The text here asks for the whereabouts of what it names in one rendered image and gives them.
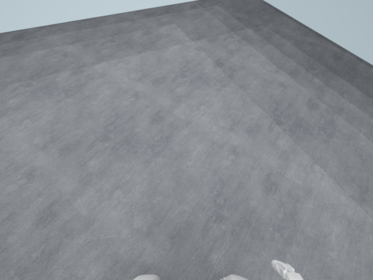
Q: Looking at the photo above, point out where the robot right hand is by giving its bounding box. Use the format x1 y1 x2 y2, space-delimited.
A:
272 260 303 280

